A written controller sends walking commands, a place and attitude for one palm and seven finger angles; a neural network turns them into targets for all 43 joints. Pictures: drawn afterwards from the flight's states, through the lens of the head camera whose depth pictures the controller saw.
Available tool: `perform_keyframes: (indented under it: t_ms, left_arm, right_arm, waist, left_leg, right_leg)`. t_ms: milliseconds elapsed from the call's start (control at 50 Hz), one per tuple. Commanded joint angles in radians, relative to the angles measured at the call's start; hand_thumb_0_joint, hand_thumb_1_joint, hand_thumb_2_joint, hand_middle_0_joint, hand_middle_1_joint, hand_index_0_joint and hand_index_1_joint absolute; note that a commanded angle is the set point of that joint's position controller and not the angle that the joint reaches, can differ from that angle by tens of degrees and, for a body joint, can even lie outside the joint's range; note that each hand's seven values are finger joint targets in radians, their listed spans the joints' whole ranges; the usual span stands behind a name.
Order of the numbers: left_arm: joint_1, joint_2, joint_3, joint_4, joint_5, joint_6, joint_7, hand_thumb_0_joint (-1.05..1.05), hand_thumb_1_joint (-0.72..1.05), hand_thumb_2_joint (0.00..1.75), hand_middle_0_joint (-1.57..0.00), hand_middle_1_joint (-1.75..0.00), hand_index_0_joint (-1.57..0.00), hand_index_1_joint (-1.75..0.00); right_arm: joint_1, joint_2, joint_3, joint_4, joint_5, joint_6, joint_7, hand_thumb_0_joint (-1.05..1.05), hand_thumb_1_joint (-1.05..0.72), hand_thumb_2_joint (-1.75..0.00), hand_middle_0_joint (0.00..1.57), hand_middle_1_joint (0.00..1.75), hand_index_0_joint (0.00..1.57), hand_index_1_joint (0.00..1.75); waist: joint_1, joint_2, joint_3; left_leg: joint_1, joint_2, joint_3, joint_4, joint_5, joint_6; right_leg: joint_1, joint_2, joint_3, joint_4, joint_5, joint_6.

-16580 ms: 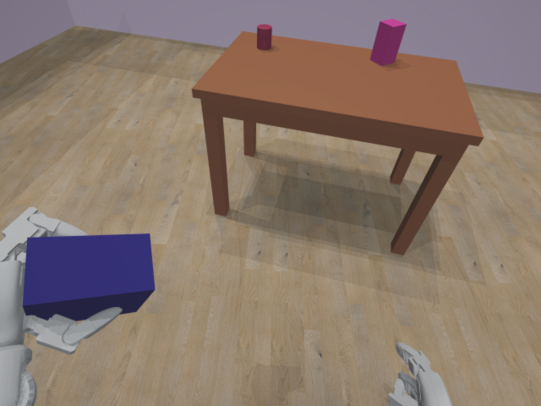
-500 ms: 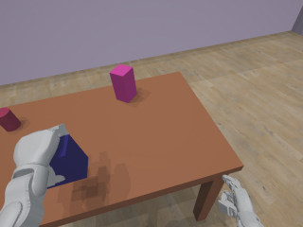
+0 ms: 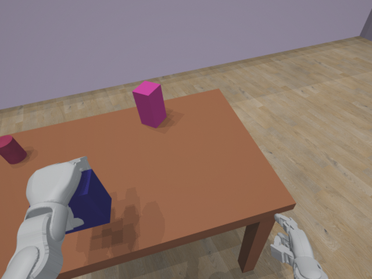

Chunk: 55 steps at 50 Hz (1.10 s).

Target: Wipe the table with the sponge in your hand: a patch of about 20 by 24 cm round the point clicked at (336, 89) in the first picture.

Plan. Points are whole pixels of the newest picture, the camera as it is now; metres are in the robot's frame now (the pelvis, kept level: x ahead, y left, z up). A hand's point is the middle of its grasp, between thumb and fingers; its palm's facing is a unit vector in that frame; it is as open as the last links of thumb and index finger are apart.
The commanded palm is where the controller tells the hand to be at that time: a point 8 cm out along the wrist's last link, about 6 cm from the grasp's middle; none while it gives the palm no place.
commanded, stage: turn the palm down, sponge in hand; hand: left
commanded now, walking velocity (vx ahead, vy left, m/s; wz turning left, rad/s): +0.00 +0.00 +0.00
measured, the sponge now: (79, 207) +0.22 +0.29 +0.05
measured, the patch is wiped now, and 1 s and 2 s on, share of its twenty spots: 0.00 0.00 0.00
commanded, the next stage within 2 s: move the sponge above the wiping area in 0.02 s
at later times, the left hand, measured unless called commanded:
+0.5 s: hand (71, 198) +0.22 +0.29 +0.08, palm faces -0.01 -0.08 -1.00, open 10.6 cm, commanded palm +0.19 +0.29 +0.14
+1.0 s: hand (65, 204) +0.21 +0.31 +0.06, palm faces -0.03 -0.08 -1.00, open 10.6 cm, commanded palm +0.19 +0.30 +0.12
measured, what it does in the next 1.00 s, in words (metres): stands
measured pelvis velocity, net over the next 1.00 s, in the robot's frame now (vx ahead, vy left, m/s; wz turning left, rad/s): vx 0.00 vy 0.01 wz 0.00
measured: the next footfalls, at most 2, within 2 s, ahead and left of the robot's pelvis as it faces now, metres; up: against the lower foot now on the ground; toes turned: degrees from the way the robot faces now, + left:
none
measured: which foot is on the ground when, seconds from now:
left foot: down 0.00-1.00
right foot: down 0.00-1.00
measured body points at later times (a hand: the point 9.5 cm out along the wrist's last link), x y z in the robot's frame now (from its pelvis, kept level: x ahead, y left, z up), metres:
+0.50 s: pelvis +0.00 +0.00 +0.00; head -0.01 -0.04 +0.45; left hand +0.22 +0.29 +0.13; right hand +0.25 -0.20 -0.08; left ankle +0.01 +0.13 -0.74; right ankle +0.02 -0.12 -0.74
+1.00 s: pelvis +0.00 +0.01 +0.00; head +0.00 -0.03 +0.45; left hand +0.21 +0.31 +0.12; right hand +0.25 -0.20 -0.08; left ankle +0.01 +0.13 -0.74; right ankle +0.02 -0.12 -0.74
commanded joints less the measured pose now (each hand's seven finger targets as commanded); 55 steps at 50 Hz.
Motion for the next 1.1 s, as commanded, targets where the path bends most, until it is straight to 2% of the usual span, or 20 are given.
perform_keyframes:
  t_ms: [0, 20, 80, 200, 220, 260, 400, 420, 500, 540, 600, 620, 680, 780, 800, 820, 900, 920, 1000, 1080]
  left_arm:
    - [-0.215, 0.255, 0.196, -0.224, 0.037, -0.011, 0.053, 0.0, 0.1, 1.3, -1.2, -1.6, -1.2, -1.6]
    - [-0.233, 0.232, 0.172, -0.225, 0.04, -0.016, 0.054, 0.0, 0.1, 1.3, -1.2, -1.6, -1.2, -1.6]
    - [-0.222, 0.225, 0.165, -0.205, 0.03, -0.018, 0.057, 0.0, 0.1, 1.3, -1.2, -1.6, -1.2, -1.6]
    - [-0.204, 0.227, 0.173, -0.203, 0.04, -0.004, 0.058, 0.0, 0.1, 1.3, -1.2, -1.6, -1.2, -1.6]
    - [-0.214, 0.192, 0.133, -0.21, 0.039, -0.007, 0.054, 0.0, 0.1, 1.3, -1.2, -1.6, -1.2, -1.6]
    - [-0.209, 0.232, 0.166, -0.174, 0.045, -0.008, 0.055, 0.0, 0.1, 1.3, -1.2, -1.6, -1.2, -1.6]
    - [-0.242, 0.248, 0.185, -0.167, 0.046, -0.025, 0.069, 0.0, 0.1, 1.3, -1.2, -1.6, -1.2, -1.6]
    - [-0.271, 0.212, 0.148, -0.165, 0.05, -0.03, 0.068, 0.0, 0.1, 1.3, -1.2, -1.6, -1.2, -1.6]
    - [-0.25, 0.244, 0.182, -0.145, 0.047, -0.036, 0.076, 0.0, 0.1, 1.3, -1.2, -1.6, -1.2, -1.6]
    - [-0.242, 0.199, 0.141, -0.131, 0.046, -0.039, 0.075, 0.0, 0.1, 1.3, -1.2, -1.6, -1.2, -1.6]
    - [-0.228, 0.255, 0.198, -0.114, 0.05, -0.027, 0.08, 0.0, 0.1, 1.3, -1.2, -1.6, -1.2, -1.6]
    - [-0.255, 0.219, 0.163, -0.129, 0.054, -0.032, 0.078, 0.0, 0.1, 1.3, -1.2, -1.6, -1.2, -1.6]
    - [-0.21, 0.207, 0.155, -0.14, 0.048, -0.041, 0.083, 0.0, 0.1, 1.3, -1.2, -1.6, -1.2, -1.6]
    - [-0.177, 0.209, 0.168, -0.117, 0.041, -0.042, 0.085, 0.0, 0.1, 1.3, -1.2, -1.6, -1.2, -1.6]
    - [-0.19, 0.255, 0.212, -0.118, 0.047, -0.038, 0.089, 0.0, 0.1, 1.3, -1.2, -1.6, -1.2, -1.6]
    - [-0.207, 0.208, 0.167, -0.126, 0.047, -0.044, 0.088, 0.0, 0.1, 1.3, -1.2, -1.6, -1.2, -1.6]
    - [-0.187, 0.254, 0.21, -0.129, 0.043, -0.064, 0.094, 0.0, 0.1, 1.3, -1.2, -1.6, -1.2, -1.6]
    - [-0.213, 0.215, 0.173, -0.135, 0.043, -0.074, 0.094, 0.0, 0.1, 1.3, -1.2, -1.6, -1.2, -1.6]
    - [-0.164, 0.247, 0.214, -0.12, 0.041, -0.092, 0.103, 0.0, 0.1, 1.3, -1.2, -1.6, -1.2, -1.6]
    - [-0.167, 0.226, 0.195, -0.089, 0.045, -0.101, 0.11, 0.0, 0.1, 1.3, -1.2, -1.6, -1.2, -1.6]
  right_arm:
    - [-0.239, -0.092, -0.044, -0.182, -0.002, -0.065, -0.011, 0.0, -0.9, -0.9, 0.2, 0.3, 0.2, 0.3]
    - [-0.218, -0.089, -0.041, -0.185, -0.003, -0.068, -0.01, 0.0, -0.9, -0.9, 0.2, 0.3, 0.2, 0.3]
    - [-0.216, -0.091, -0.048, -0.181, 0.0, -0.064, -0.013, 0.0, -0.9, -0.9, 0.2, 0.3, 0.2, 0.3]
    - [-0.237, -0.091, -0.046, -0.182, 0.002, -0.065, -0.007, 0.0, -0.9, -0.9, 0.2, 0.3, 0.2, 0.3]
    - [-0.223, -0.088, -0.042, -0.189, 0.002, -0.067, -0.007, 0.0, -0.9, -0.9, 0.2, 0.3, 0.2, 0.3]
    - [-0.209, -0.096, -0.049, -0.178, -0.001, -0.061, -0.01, 0.0, -0.9, -0.9, 0.2, 0.3, 0.2, 0.3]
    - [-0.224, -0.092, -0.047, -0.176, 0.002, -0.065, -0.016, 0.0, -0.9, -0.9, 0.2, 0.3, 0.2, 0.3]
    - [-0.212, -0.088, -0.043, -0.178, 0.001, -0.068, -0.017, 0.0, -0.9, -0.9, 0.2, 0.3, 0.2, 0.3]
    - [-0.214, -0.094, -0.051, -0.172, 0.001, -0.07, -0.019, 0.0, -0.9, -0.9, 0.2, 0.3, 0.2, 0.3]
    - [-0.194, -0.09, -0.052, -0.172, 0.002, -0.072, -0.017, 0.0, -0.9, -0.9, 0.2, 0.3, 0.2, 0.3]
    - [-0.211, -0.099, -0.052, -0.166, 0.002, -0.065, -0.015, 0.0, -0.9, -0.9, 0.2, 0.3, 0.2, 0.3]
    - [-0.201, -0.093, -0.049, -0.171, 0.002, -0.066, -0.015, 0.0, -0.9, -0.9, 0.2, 0.3, 0.2, 0.3]
    - [-0.186, -0.094, -0.06, -0.173, 0.001, -0.064, -0.011, 0.0, -0.9, -0.9, 0.2, 0.3, 0.2, 0.3]
    - [-0.178, -0.099, -0.061, -0.17, 0.0, -0.06, -0.011, 0.0, -0.9, -0.9, 0.2, 0.3, 0.2, 0.3]
    - [-0.193, -0.102, -0.059, -0.165, 0.001, -0.062, -0.011, 0.0, -0.9, -0.9, 0.2, 0.3, 0.2, 0.3]
    - [-0.184, -0.095, -0.056, -0.172, 0.003, -0.065, -0.011, 0.0, -0.9, -0.9, 0.2, 0.3, 0.2, 0.3]
    - [-0.192, -0.099, -0.061, -0.167, 0.001, -0.068, -0.016, 0.0, -0.9, -0.9, 0.2, 0.3, 0.2, 0.3]
    - [-0.178, -0.093, -0.061, -0.168, 0.002, -0.072, -0.018, 0.0, -0.9, -0.9, 0.2, 0.3, 0.2, 0.3]
    - [-0.179, -0.099, -0.068, -0.162, -0.002, -0.077, -0.017, 0.0, -0.9, -0.9, 0.2, 0.3, 0.2, 0.3]
    - [-0.16, -0.101, -0.073, -0.154, -0.002, -0.07, -0.015, 0.0, -0.9, -0.9, 0.2, 0.3, 0.2, 0.3]
  waist:
    - [0.01, -0.039, -0.183]
    - [0.005, -0.054, -0.218]
    - [0.004, -0.045, -0.188]
    - [0.01, -0.031, -0.176]
    - [0.005, -0.039, -0.197]
    - [0.007, -0.065, -0.182]
    - [0.004, -0.025, -0.173]
    - [-0.001, -0.033, -0.201]
    - [0.005, -0.031, -0.19]
    - [-0.002, -0.045, -0.195]
    - [0.008, -0.029, -0.18]
    - [0.002, -0.038, -0.226]
    - [0.006, -0.021, -0.218]
    - [0.0, -0.058, -0.186]
    - [0.004, -0.044, -0.181]
    - [-0.003, -0.042, -0.202]
    - [0.006, -0.023, -0.197]
    - [-0.007, -0.024, -0.214]
    - [0.006, -0.015, -0.2]
    - [0.001, -0.035, -0.197]
  left_leg:
    - [0.053, -0.02, -0.049, -0.042, 0.162, 0.036]
    - [0.053, -0.02, -0.037, -0.038, 0.185, 0.039]
    - [0.046, -0.016, -0.041, -0.046, 0.168, 0.034]
    - [0.045, -0.019, -0.049, -0.05, 0.152, 0.034]
    - [0.045, -0.021, -0.038, -0.047, 0.166, 0.038]
    - [0.04, -0.021, -0.04, -0.045, 0.17, 0.037]
    - [0.046, -0.022, -0.049, -0.052, 0.134, 0.035]
    - [0.047, -0.022, -0.04, -0.051, 0.147, 0.037]
    - [0.05, -0.024, -0.05, -0.052, 0.139, 0.035]
    - [0.046, -0.018, -0.043, -0.047, 0.169, 0.036]
    - [0.039, -0.021, -0.05, -0.053, 0.157, 0.033]
    - [0.041, -0.021, -0.039, -0.05, 0.178, 0.034]
    - [0.052, -0.014, -0.044, -0.044, 0.211, 0.033]
    - [0.039, -0.012, -0.043, -0.038, 0.202, 0.034]
    - [0.042, -0.014, -0.054, -0.042, 0.178, 0.033]
    - [0.041, -0.015, -0.039, -0.038, 0.19, 0.036]
    - [0.053, -0.017, -0.056, -0.037, 0.181, 0.035]
    - [0.055, -0.016, -0.042, -0.031, 0.191, 0.037]
    - [0.056, -0.014, -0.056, -0.031, 0.189, 0.034]
    - [0.034, -0.01, -0.051, -0.034, 0.197, 0.029]
  right_leg:
    - [0.042, 0.012, 0.107, -0.09, 0.059, -0.071]
    - [0.057, 0.002, 0.074, -0.073, 0.082, -0.062]
    - [0.046, -0.001, 0.068, -0.082, 0.07, -0.059]
    - [0.039, 0.013, 0.095, -0.084, 0.056, -0.071]
    - [0.049, 0.003, 0.066, -0.072, 0.07, -0.061]
    - [0.042, 0.004, 0.067, -0.077, 0.077, -0.06]
    - [0.029, 0.017, 0.092, -0.086, 0.04, -0.07]
    - [0.036, 0.008, 0.061, -0.073, 0.055, -0.063]
    - [0.037, 0.018, 0.089, -0.082, 0.052, -0.071]
    - [0.035, 0.008, 0.057, -0.073, 0.078, -0.062]
    - [0.039, 0.017, 0.083, -0.078, 0.07, -0.071]
    - [0.054, 0.008, 0.05, -0.061, 0.091, -0.063]
    - [0.048, 0.005, 0.046, -0.06, 0.121, -0.063]
    - [0.033, 0.003, 0.051, -0.068, 0.121, -0.059]
    - [0.027, 0.018, 0.081, -0.075, 0.093, -0.071]
    - [0.033, 0.007, 0.052, -0.063, 0.105, -0.062]
    - [0.029, 0.016, 0.083, -0.074, 0.096, -0.071]
    - [0.026, 0.008, 0.057, -0.065, 0.105, -0.063]
    - [0.021, 0.018, 0.082, -0.071, 0.105, -0.072]
    - [0.018, 0.006, 0.05, -0.065, 0.112, -0.063]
